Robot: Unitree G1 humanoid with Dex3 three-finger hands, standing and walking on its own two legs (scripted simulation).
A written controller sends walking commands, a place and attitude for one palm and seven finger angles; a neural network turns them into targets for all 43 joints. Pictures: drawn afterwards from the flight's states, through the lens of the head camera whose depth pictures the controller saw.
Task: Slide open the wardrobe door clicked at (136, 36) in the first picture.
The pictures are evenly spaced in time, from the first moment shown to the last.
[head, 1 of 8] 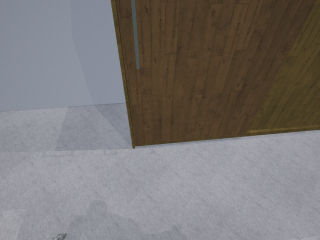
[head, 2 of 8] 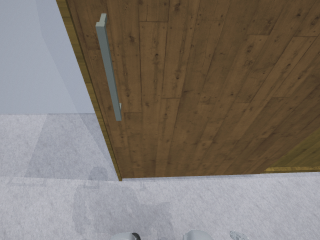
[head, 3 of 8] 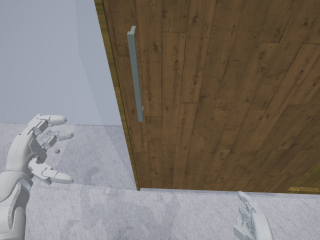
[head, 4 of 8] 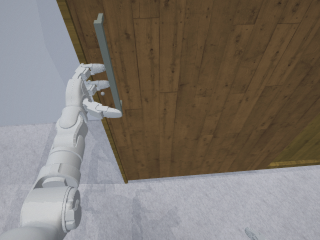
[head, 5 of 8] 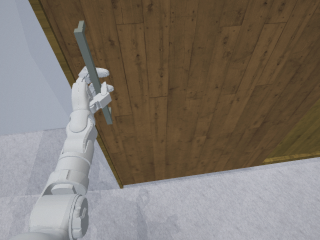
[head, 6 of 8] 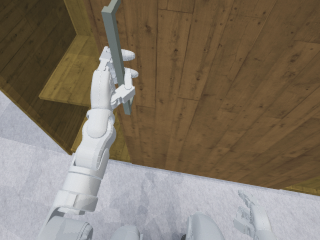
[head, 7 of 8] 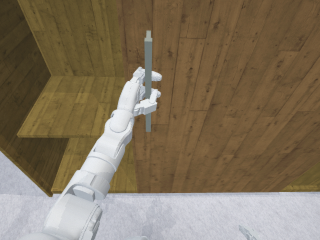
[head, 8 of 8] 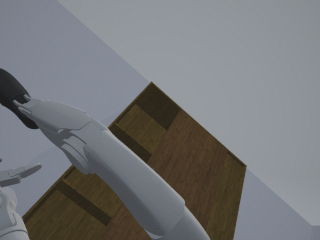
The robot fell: yes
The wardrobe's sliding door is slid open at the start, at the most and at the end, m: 0.00 0.52 0.52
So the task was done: no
